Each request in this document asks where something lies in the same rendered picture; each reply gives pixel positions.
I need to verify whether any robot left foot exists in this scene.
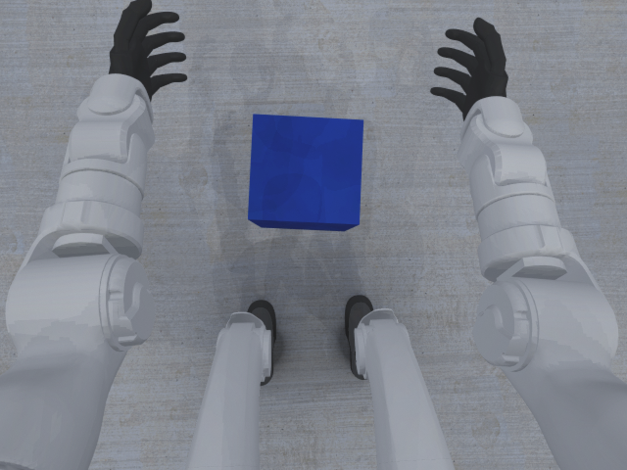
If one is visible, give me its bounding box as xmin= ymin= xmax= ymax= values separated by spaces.
xmin=248 ymin=300 xmax=276 ymax=386

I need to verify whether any robot right upper arm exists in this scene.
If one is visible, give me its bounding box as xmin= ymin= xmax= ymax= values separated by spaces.
xmin=472 ymin=276 xmax=627 ymax=470

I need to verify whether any robot right foot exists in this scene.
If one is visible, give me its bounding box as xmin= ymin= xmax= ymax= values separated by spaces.
xmin=345 ymin=295 xmax=373 ymax=380

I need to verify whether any robot left hand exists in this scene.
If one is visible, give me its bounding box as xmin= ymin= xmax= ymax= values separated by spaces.
xmin=109 ymin=0 xmax=187 ymax=102

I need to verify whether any robot right hand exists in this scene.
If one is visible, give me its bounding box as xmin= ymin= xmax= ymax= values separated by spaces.
xmin=430 ymin=18 xmax=508 ymax=121

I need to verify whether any right robot forearm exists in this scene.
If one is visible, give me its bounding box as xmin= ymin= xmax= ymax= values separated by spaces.
xmin=458 ymin=96 xmax=618 ymax=353

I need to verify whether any carton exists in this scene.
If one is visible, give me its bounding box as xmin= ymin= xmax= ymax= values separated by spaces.
xmin=248 ymin=114 xmax=363 ymax=231

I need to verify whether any robot left upper arm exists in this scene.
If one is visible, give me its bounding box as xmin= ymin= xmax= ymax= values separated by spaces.
xmin=0 ymin=254 xmax=156 ymax=470

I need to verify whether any robot foot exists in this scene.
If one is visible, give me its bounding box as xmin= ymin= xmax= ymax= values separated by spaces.
xmin=345 ymin=295 xmax=373 ymax=380
xmin=248 ymin=300 xmax=276 ymax=386

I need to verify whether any left robot forearm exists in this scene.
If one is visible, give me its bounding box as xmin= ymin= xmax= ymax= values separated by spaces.
xmin=6 ymin=73 xmax=155 ymax=347

